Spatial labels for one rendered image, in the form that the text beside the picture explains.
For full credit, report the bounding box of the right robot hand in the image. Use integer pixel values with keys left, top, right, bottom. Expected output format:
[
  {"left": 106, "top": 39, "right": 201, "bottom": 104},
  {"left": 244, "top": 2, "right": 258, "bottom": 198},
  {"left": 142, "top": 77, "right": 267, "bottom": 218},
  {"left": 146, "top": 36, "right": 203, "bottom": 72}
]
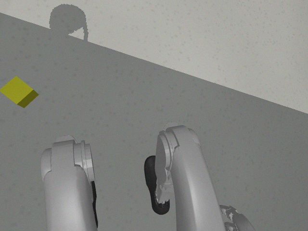
[{"left": 219, "top": 205, "right": 256, "bottom": 231}]

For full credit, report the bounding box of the right robot foot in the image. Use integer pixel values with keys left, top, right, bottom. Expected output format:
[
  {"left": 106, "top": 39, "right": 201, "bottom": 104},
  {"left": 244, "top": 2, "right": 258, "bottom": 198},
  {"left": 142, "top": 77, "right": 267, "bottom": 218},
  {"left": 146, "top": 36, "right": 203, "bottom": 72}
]
[{"left": 144, "top": 155, "right": 170, "bottom": 215}]

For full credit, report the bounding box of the cube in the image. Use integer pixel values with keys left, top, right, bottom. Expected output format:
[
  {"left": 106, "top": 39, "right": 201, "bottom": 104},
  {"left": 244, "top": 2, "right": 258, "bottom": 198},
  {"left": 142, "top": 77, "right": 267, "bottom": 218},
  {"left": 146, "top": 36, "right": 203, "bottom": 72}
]
[{"left": 0, "top": 76, "right": 39, "bottom": 108}]

